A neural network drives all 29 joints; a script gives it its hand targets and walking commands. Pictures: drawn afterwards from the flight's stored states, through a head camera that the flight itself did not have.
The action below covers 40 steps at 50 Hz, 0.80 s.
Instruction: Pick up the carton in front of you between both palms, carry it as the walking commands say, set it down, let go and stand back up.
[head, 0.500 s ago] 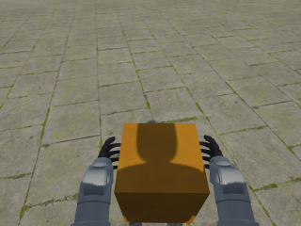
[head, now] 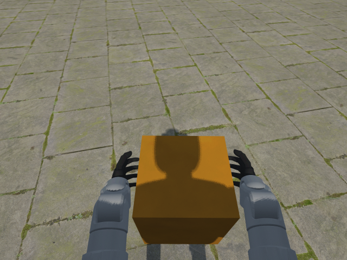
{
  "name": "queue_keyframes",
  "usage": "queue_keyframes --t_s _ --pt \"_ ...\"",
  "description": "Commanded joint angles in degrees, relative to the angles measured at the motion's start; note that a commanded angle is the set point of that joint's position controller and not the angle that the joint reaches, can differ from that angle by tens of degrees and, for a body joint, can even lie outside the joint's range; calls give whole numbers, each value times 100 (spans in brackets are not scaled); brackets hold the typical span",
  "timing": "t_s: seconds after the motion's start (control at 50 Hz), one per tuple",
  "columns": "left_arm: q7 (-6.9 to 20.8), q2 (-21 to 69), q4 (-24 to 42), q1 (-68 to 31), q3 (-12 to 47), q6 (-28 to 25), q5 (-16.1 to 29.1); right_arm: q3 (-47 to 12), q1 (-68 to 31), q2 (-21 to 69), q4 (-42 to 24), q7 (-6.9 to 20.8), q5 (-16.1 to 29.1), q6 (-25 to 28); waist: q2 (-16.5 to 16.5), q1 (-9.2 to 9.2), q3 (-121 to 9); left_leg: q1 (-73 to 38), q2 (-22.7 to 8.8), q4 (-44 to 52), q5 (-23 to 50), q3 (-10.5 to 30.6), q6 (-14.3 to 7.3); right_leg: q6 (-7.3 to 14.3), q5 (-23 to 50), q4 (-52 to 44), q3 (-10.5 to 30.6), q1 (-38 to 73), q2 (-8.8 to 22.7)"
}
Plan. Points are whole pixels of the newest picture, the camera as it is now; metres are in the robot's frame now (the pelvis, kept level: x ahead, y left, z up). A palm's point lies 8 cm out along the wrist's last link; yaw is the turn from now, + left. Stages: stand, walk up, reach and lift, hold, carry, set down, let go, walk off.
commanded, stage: hold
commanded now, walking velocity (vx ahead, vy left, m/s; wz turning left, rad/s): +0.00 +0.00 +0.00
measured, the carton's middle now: (182, 193) +0.30 +0.00 -0.05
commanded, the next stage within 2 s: set down in 0.76 s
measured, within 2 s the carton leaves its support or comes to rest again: neither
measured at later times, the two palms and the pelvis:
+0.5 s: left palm (123, 177) +0.29 +0.14 +0.04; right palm (254, 187) +0.26 -0.15 +0.05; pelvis -0.01 +0.02 +0.00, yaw -5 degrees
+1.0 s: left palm (128, 168) +0.32 +0.14 +0.03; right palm (249, 176) +0.30 -0.16 +0.04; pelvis +0.00 +0.02 +0.00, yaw -5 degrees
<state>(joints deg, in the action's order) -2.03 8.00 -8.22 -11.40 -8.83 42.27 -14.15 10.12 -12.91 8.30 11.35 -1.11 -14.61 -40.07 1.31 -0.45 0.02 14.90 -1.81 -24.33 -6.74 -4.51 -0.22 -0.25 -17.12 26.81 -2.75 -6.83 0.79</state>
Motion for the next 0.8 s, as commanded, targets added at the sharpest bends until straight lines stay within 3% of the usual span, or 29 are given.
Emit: queue_keyframes --t_s 0.0,0.02,0.16,0.28,0.52,0.78 --pt "1378 5130 596 -2572 3126 -340 1435 -2868 -2246 5151 -297 1339 1301 286 11 99 -1607 -2583 644 60 1917 884 -24 156 2187 -803 902 -398 -457" --pt "1380 5108 571 -2646 3162 -347 1428 -2798 -2255 5119 -175 1339 1286 315 23 140 -1516 -2567 673 60 1759 841 12 172 1989 -891 931 -440 -471" --pt "1441 5304 68 -2815 2878 -388 1225 -2733 -2838 5277 242 1513 1315 402 29 -35 -1038 -2745 696 123 628 760 -45 264 630 -1180 985 -1163 -328" --pt "1598 5442 -289 -3082 2762 -373 1183 -2511 -3088 5401 578 1574 1240 447 65 9 -863 -2881 658 176 113 769 17 371 5 -1271 967 -1525 -277" --pt "1654 5584 -509 -3332 2741 -331 1236 -2358 -3336 5456 747 1682 1206 419 -226 34 -1130 -2857 483 433 -94 923 104 317 58 -1091 863 -1262 -495" --pt "1623 5519 -520 -3294 2670 -308 1247 -2341 -3231 5438 636 1630 1188 325 -194 60 -1301 -2928 463 376 813 920 110 233 573 -1077 837 -1059 -557"
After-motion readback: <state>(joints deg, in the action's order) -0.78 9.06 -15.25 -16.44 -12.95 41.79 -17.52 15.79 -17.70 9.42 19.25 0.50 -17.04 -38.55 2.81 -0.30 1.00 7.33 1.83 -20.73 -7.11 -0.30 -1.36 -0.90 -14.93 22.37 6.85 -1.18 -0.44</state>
